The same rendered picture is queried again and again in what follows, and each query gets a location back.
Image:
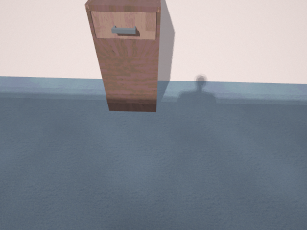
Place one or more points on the cabinet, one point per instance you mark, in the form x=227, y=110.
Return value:
x=129, y=67

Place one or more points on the drawer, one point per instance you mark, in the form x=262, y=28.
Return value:
x=144, y=21

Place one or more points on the handle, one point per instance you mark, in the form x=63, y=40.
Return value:
x=119, y=30

